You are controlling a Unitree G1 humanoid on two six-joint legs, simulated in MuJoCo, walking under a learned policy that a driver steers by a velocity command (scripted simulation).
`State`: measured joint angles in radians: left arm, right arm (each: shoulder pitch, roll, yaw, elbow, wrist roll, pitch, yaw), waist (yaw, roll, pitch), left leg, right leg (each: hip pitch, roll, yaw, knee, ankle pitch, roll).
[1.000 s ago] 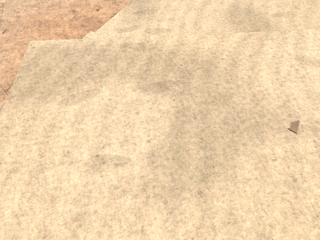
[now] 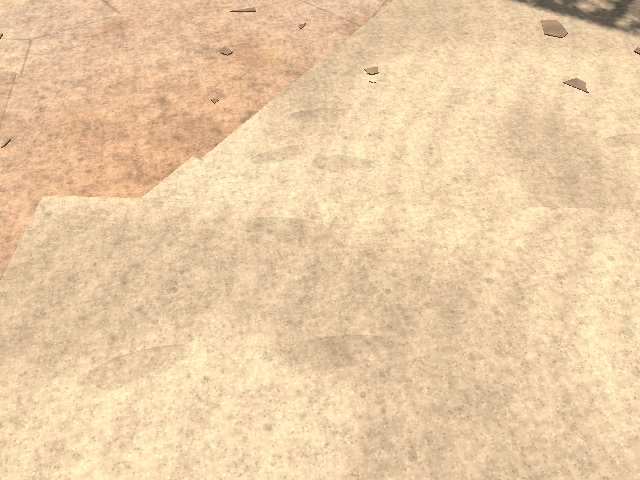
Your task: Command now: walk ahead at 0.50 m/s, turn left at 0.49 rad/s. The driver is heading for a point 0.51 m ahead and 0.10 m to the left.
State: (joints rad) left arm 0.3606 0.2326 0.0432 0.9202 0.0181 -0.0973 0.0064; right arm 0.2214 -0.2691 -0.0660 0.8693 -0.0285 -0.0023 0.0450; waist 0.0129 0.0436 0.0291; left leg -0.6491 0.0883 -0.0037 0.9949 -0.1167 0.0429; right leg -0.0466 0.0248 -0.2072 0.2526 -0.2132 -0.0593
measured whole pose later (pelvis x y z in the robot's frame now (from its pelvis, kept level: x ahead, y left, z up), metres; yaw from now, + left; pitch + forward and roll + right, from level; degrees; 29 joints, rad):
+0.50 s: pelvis +0.26 +0.07 +0.00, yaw +18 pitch +1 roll +0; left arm 0.13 0.26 0.04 0.78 0.05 -0.03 -0.01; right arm 0.34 -0.27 -0.07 0.88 0.00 -0.04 0.01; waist -0.03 -0.03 0.05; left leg -0.14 -0.15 -0.03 0.32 -0.18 0.14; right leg -0.62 -0.13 0.03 1.00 -0.23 0.05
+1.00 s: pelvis +0.44 +0.08 -0.01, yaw +23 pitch -1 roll +0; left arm 0.21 0.20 0.00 0.88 0.02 -0.03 0.01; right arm 0.23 -0.24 -0.03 0.92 -0.02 0.03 -0.01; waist 0.00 0.03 0.08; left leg -0.33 -0.02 -0.07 0.80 -0.43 0.00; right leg -0.30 0.03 -0.06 0.41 -0.09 -0.07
